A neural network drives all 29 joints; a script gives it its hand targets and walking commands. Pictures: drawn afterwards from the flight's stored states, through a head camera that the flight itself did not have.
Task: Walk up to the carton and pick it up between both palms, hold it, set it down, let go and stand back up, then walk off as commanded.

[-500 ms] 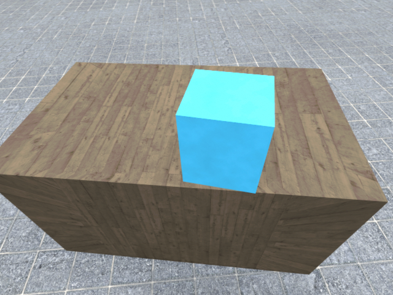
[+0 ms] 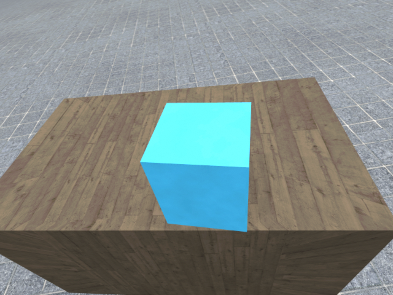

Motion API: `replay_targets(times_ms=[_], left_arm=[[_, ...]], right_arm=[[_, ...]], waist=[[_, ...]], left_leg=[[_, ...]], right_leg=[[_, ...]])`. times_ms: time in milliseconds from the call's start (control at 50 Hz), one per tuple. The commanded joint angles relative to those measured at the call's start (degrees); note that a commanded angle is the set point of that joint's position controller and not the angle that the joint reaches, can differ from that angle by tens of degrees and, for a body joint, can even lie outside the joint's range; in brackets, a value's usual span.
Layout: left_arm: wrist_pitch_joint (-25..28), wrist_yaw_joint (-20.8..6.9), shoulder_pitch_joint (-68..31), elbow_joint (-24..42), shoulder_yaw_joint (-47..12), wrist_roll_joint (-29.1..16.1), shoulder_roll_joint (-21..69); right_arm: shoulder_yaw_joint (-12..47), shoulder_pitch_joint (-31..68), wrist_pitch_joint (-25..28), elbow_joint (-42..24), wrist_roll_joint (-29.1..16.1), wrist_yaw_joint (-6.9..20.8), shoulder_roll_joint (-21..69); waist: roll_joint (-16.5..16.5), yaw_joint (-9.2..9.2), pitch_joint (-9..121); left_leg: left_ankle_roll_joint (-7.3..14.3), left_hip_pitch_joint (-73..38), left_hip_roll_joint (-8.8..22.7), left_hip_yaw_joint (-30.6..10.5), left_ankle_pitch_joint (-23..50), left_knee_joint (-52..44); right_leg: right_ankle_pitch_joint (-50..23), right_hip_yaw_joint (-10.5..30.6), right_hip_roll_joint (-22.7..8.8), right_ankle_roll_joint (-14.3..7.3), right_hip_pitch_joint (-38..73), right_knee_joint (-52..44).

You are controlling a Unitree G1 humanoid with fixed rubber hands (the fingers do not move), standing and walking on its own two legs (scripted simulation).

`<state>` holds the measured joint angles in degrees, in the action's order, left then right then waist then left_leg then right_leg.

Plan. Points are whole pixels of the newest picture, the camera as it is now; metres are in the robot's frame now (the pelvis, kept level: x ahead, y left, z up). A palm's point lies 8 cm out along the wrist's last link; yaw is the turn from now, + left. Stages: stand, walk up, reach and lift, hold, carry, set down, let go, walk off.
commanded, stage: walk up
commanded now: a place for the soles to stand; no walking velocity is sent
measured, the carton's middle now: (206, 167) +0.42 +0.01 +0.01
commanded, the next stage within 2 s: none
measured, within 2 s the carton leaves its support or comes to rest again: neither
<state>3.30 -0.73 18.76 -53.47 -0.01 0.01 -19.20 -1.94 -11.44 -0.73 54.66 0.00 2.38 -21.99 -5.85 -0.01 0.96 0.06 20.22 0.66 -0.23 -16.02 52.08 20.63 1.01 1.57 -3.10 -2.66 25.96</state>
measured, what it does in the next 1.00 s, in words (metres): steps on the spot: left foot, then right foot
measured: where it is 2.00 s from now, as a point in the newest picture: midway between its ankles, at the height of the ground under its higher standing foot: outside the picture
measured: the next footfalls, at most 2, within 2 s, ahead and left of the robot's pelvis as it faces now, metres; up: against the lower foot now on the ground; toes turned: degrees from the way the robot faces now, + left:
left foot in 0.16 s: +0.13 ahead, +0.15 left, +0.00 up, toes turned +1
right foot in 0.54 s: +0.14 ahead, -0.07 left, +0.00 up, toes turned +0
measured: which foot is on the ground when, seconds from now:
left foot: up 0.00-0.14, down 0.16-0.60, up 0.62-0.84, down 0.86-1.00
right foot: down 0.00-0.18, up 0.20-0.52, down 0.54-0.90, up 0.92-1.00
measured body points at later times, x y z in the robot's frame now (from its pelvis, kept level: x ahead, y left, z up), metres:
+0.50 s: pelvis +0.08 +0.05 -0.02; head +0.10 +0.05 +0.43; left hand +0.13 +0.35 -0.14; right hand +0.16 -0.26 -0.13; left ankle +0.09 +0.15 -0.74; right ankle +0.06 -0.09 -0.71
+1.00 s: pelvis +0.03 +0.08 -0.02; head +0.04 +0.08 +0.43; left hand +0.11 +0.37 -0.15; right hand +0.07 -0.23 -0.15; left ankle +0.04 +0.20 -0.74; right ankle +0.07 -0.06 -0.73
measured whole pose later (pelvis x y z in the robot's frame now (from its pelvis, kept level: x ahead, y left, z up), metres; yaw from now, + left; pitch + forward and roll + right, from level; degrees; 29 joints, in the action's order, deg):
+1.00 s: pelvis +0.03 +0.08 -0.02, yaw -3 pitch -5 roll +0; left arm -0.3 0.8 12.8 -53.5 0.0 0.0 -19.8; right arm -2.1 -11.6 -0.6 56.5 0.0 0.7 -20.8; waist 0.4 0.0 -6.6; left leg 0.4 12.9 -1.4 -1.7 -20.8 39.1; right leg 20.8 6.0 0.6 0.6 -19.4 44.2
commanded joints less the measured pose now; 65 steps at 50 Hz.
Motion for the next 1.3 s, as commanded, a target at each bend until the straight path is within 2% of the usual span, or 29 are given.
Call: replay_targets(times_ms=[0,40,80,100,120,140,160,180,240,360,420,480,500,540,560,580,680,780,820,840,880,920,1000,1080,1120,1160,1200,1240,1280], left_arm=[[1.6,2.7,7.8,2.8,6.7,0.9,-16.2],[1.2,2.8,5.8,3.6,6.4,1.1,-16.4],[1.2,2.7,-0.8,5.9,6.2,0.2,-17.6],[1.2,2.6,-2.4,7.0,5.6,-0.8,-15.8],[1.3,2.6,-0.8,8.7,3.8,-1.8,-11.5],[1.1,3.1,2.2,7.8,3.3,-1.9,-9.0],[0.5,3.6,2.5,6.6,3.7,-0.8,-11.7],[0.2,3.5,1.1,6.3,4.2,-0.3,-13.3],[0.8,2.6,-0.2,6.7,4.1,-1.2,-11.5],[0.7,2.9,-3.5,6.8,3.7,-1.2,-10.9],[1.1,3.6,-2.8,5.5,3.9,-1.0,-11.9],[1.5,4.0,0.9,1.9,4.3,-0.1,-11.2],[1.7,4.1,1.3,1.7,5.0,0.6,-13.6],[1.2,3.9,-1.8,3.7,6.1,1.3,-18.0],[0.8,3.8,-2.2,4.5,6.1,1.4,-19.0],[0.6,3.9,-2.5,4.8,6.1,1.4,-19.3],[-0.3,3.7,-7.1,6.1,5.5,0.9,-15.1],[-2.2,2.7,-11.4,5.9,4.6,1.1,-13.8],[-2.9,2.2,-13.0,6.4,4.2,0.3,-11.8],[-3.2,1.9,-12.2,6.6,4.2,0.1,-11.1],[-4.5,2.4,-11.0,3.9,4.7,0.3,-13.4],[-4.6,2.1,-9.9,3.7,5.4,0.6,-14.0],[-4.0,1.6,-7.9,1.8,5.7,0.3,-14.5],[-2.1,1.3,-5.0,-0.1,4.5,1.1,-12.6],[-1.0,1.7,-5.6,0.0,5.0,2.3,-15.9],[-1.0,1.6,-11.8,1.7,5.5,1.8,-20.1],[-1.7,1.2,-15.6,2.0,4.0,1.0,-17.0],[-2.0,1.0,-14.1,1.1,3.7,0.9,-15.3],[-2.0,0.8,-12.8,0.5,4.2,1.2,-14.3]], right_arm=[[-2.7,11.4,1.2,-10.0,0.7,0.6,-8.4],[-2.8,10.6,1.7,-10.0,0.9,0.4,-8.3],[-3.8,0.7,2.8,-7.6,1.2,-0.4,-8.6],[-5.0,-6.6,3.6,-5.3,2.1,-0.8,-11.5],[-6.7,-12.3,3.9,-4.4,3.4,-1.7,-15.5],[-6.4,-11.1,3.7,-5.4,3.0,-2.3,-15.3],[-5.5,-9.1,3.1,-5.8,0.9,-2.7,-13.8],[-5.0,-7.7,3.2,-6.2,-0.1,-2.7,-14.4],[-4.4,-3.6,3.7,-6.8,0.5,-3.2,-11.2],[-4.0,-1.9,3.5,-7.0,-0.1,-3.4,-11.4],[-4.5,1.0,2.1,-7.8,0.4,-3.2,-11.9],[-4.1,5.2,0.7,-8.1,-0.4,-2.8,-11.6],[-3.5,4.9,0.6,-8.8,-1.1,-2.8,-10.0],[-2.5,3.5,-0.3,-9.4,-1.3,-2.8,-6.1],[-3.1,3.8,-1.2,-8.3,-0.8,-3.2,-8.3],[-3.4,3.6,-1.3,-8.7,-0.9,-3.3,-8.8],[-3.9,0.1,-1.2,-6.2,-1.1,-2.9,-10.0],[-3.4,-1.2,0.8,-3.1,-0.4,-3.3,-8.6],[-3.9,-3.7,2.0,-0.9,0.9,-3.9,-10.7],[-4.8,-3.0,2.6,-1.1,1.6,-4.2,-14.6],[-4.0,3.8,2.9,-2.3,1.1,-3.9,-15.5],[-4.3,8.0,3.0,-3.7,1.6,-3.7,-15.7],[-3.7,10.1,3.4,-4.0,1.4,-3.4,-13.8],[-3.4,9.9,2.2,-3.8,1.0,-2.8,-12.6],[-2.6,6.2,1.9,-4.0,0.4,-2.7,-9.0],[-3.0,5.3,1.8,-2.5,0.6,-2.9,-9.6],[-3.0,4.1,2.6,-0.5,0.8,-2.7,-10.8],[-3.3,5.5,3.0,-1.0,0.6,-2.4,-12.8],[-3.2,6.3,2.9,-0.9,1.1,-2.5,-13.4]], waist=[[16.2,4.74,-11.7],[14.8,3.83,-11.9],[15.0,-1.76,-7.3],[10.4,-5.49,-0.7],[-2.2,-6.93,8.0],[-5.1,-3.99,7.3],[1.8,-2.55,2.4],[-0.7,-3.35,-2.0],[-2.1,-1.75,-6.4],[-3.2,-2.23,-7.3],[-8.2,-2.64,-6.4],[-3.3,0.72,-3.1],[2.5,1.24,-0.7],[14.7,0.20,-2.7],[11.3,0.50,-4.1],[15.6,0.67,-6.2],[17.0,-0.72,-6.1],[21.3,-2.17,-4.2],[13.1,-3.48,-2.8],[7.4,-2.57,-1.4],[4.1,-0.87,-6.7],[1.0,0.41,-11.4],[-4.5,0.58,-11.8],[-9.0,1.81,-5.6],[1.7,0.41,-2.2],[5.9,-1.15,-6.5],[4.7,-3.21,-9.6],[5.5,-1.89,-10.1],[7.1,-0.45,-8.3]], left_leg=[[1.8,17.2,2.0,-0.3,-4.0,-11.7],[2.8,12.5,0.5,1.0,-4.1,-19.1],[4.5,-1.9,-1.5,2.6,3.4,-30.6],[5.9,-16.3,0.6,0.1,17.4,-34.0],[9.0,-30.9,11.6,-12.0,29.1,-30.3],[14.9,-35.8,21.7,-27.5,44.7,-27.9],[15.8,-27.6,20.5,-23.5,35.5,-28.9],[18.1,-19.2,21.6,-24.0,28.3,-32.5],[15.0,-15.2,16.4,-11.4,50.6,-31.0],[13.4,-15.1,13.3,-6.6,47.0,-26.7],[13.4,-16.7,11.3,-5.0,44.1,-21.9],[9.6,-12.9,9.8,-3.6,35.7,-14.5],[6.8,-7.9,8.2,-2.5,25.8,-12.0],[1.5,3.3,-1.0,-0.1,-12.9,-2.4],[1.9,-1.3,-1.5,-4.5,-20.3,2.5],[1.6,-1.7,-1.5,-5.9,-22.5,5.0],[1.6,-0.5,-1.1,-6.3,-17.5,2.7],[1.2,-9.4,-0.9,-2.0,-7.0,-24.8],[0.7,-14.2,3.2,-8.5,4.2,-33.8],[3.3,-13.6,12.4,-21.2,9.0,-35.1],[9.0,-2.9,18.3,-26.5,3.3,-36.0],[12.8,6.2,17.4,-25.0,-5.2,-37.1],[12.0,4.8,14.7,-21.1,-0.6,-33.5],[6.2,-1.8,8.4,-13.0,-2.7,-27.2],[2.1,1.3,2.9,-8.0,-3.1,-17.2],[0.6,-3.6,-1.1,-3.2,-12.5,-12.0],[1.3,-12.6,-0.1,-5.6,-9.6,-20.3],[3.4,-8.9,4.7,-12.2,-11.2,-29.6],[4.7,-4.0,6.8,-14.8,-13.8,-31.5]], right_leg=[[-45.9,14.2,-14.5,-3.1,10.8,-4.6],[-47.8,13.0,-13.6,-3.7,9.5,-0.7],[-54.4,8.2,-9.9,-3.0,5.2,8.7],[-49.9,5.3,-7.5,-1.0,-1.5,19.1],[-25.3,3.1,-2.2,1.8,-14.4,32.7],[14.7,1.0,6.0,3.9,-27.2,40.2],[15.3,3.9,3.0,2.7,-26.0,39.7],[13.3,3.9,1.3,2.8,-24.4,41.6],[8.5,6.7,-0.5,2.1,-23.7,41.1],[6.1,5.0,-1.4,3.3,-23.5,27.9],[4.2,-0.1,-2.8,3.8,-22.0,15.4],[-15.3,0.0,-2.2,2.6,-11.4,-2.8],[-26.2,5.0,-4.2,1.7,-6.5,-2.4],[-41.1,26.3,-18.4,-5.0,-5.0,-5.1],[-36.6,28.6,-20.9,-10.9,-12.0,-4.3],[-37.4,28.9,-22.2,-14.6,-15.1,-4.5],[-36.3,19.0,-16.4,-10.5,-12.9,-1.3],[-21.7,14.3,-11.0,-5.5,-13.5,0.4],[-19.5,11.0,-7.9,-1.6,-16.4,8.7],[-10.5,7.2,-1.7,1.3,-19.2,16.3],[8.4,6.4,0.7,1.8,-19.0,22.1],[9.7,6.4,0.0,1.3,-15.5,28.5],[8.9,7.8,-1.6,0.6,-15.6,24.6],[-0.9,4.7,-3.4,0.1,-6.4,-2.9],[-5.6,19.7,-9.5,-2.0,-2.9,-5.0],[2.5,29.0,-16.5,-8.2,-16.9,-9.3],[6.8,22.5,-12.0,-5.4,-26.5,-8.5],[8.2,12.6,-4.6,-0.6,-21.9,-4.4],[6.1,10.8,-3.0,-0.3,-15.5,-1.9]])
